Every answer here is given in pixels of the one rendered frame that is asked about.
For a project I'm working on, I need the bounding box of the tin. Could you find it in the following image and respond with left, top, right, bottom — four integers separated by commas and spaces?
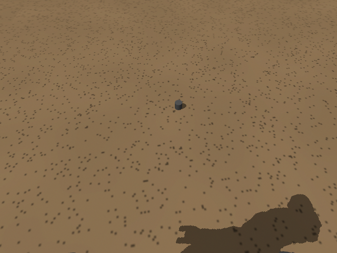
175, 100, 182, 110

